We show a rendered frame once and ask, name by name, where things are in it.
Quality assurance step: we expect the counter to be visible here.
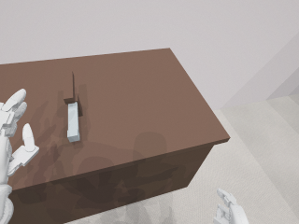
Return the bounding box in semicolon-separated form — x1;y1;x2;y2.
0;48;231;224

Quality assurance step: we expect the tap lever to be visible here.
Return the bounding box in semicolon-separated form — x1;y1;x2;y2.
67;102;80;143

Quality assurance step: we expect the left robot forearm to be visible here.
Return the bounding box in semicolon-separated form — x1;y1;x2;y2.
0;184;14;224

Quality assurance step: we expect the robot left hand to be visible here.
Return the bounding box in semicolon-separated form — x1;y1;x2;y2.
0;89;39;185

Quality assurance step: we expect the robot right hand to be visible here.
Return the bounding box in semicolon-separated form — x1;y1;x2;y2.
213;188;249;224

